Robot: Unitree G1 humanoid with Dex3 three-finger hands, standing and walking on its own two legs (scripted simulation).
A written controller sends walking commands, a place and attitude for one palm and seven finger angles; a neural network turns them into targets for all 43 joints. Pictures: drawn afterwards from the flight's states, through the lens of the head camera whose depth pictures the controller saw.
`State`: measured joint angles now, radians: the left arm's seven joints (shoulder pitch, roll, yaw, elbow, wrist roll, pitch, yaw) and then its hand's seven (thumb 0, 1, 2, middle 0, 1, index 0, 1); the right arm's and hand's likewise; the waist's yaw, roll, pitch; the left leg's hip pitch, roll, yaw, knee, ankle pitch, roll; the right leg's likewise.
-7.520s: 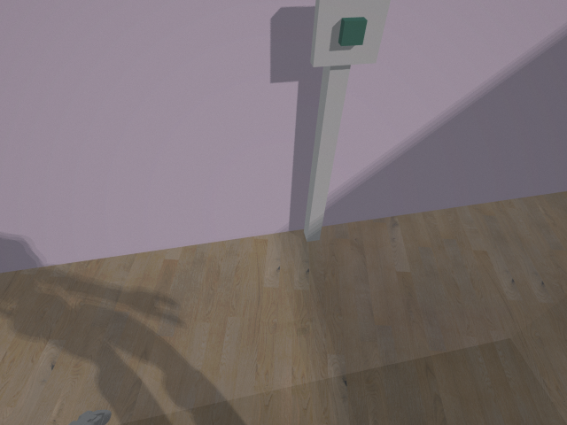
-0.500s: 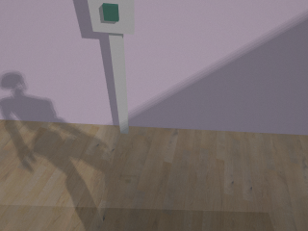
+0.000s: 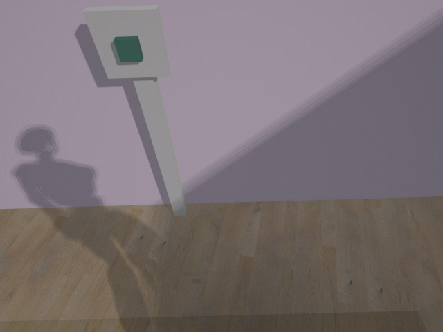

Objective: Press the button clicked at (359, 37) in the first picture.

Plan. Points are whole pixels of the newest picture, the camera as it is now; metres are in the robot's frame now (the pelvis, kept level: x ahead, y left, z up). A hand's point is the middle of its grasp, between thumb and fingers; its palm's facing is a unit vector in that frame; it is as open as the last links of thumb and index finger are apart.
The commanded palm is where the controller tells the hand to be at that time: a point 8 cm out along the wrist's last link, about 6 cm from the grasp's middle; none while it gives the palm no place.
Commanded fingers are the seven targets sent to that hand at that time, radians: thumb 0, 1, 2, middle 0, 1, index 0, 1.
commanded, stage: take the last steps up to it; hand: left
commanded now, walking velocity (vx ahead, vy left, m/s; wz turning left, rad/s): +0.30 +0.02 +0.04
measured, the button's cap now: (129, 48) +0.75 +0.27 +0.16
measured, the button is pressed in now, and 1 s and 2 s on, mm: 0 0 0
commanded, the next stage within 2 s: come to a stop and stand still in 0.48 s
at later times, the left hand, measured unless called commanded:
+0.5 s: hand out of the picture +0.10 +0.22 -0.18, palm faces +0.10 -0.99 -0.12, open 7.4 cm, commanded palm none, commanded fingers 0.00 0.90 0.90 -0.20 -0.30 -0.20 -0.30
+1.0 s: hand (142, 253) +0.32 +0.22 -0.16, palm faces -0.02 -0.97 -0.24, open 7.3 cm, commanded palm none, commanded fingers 0.00 0.90 0.90 -0.20 -0.30 -0.20 -0.30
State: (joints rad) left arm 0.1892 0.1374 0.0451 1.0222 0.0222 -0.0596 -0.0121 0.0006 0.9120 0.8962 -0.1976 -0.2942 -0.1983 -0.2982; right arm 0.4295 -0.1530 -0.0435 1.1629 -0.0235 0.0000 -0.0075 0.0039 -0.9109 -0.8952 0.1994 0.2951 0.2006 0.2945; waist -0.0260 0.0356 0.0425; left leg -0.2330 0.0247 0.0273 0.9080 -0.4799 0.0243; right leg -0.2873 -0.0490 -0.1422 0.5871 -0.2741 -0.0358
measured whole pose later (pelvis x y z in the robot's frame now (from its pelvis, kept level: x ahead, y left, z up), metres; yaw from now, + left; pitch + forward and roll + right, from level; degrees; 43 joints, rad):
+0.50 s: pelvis +0.17 +0.07 +0.00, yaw -1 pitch -2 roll -2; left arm 0.38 0.14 0.04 1.17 0.02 -0.01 0.01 0.00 0.91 0.90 -0.20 -0.29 -0.20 -0.30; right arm 0.13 -0.14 -0.03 1.00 -0.03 -0.05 0.00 0.00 -0.91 -0.90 0.20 0.29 0.20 0.29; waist 0.04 -0.03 0.07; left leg -0.32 0.05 0.17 0.59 -0.23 0.08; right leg -0.31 -0.08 -0.07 1.10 -0.46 0.01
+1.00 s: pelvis +0.24 +0.04 +0.00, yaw -1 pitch -1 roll +1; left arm 0.15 0.14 0.04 1.01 0.02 0.01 0.04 0.00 0.91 0.90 -0.20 -0.29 -0.20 -0.30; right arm 0.26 -0.13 -0.07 1.09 -0.01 0.05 -0.03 0.00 -0.91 -0.90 0.20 0.30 0.20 0.29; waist -0.03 0.03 0.10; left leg -0.32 0.01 0.09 0.81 -0.50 -0.01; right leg -0.29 -0.05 -0.10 0.58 -0.27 -0.03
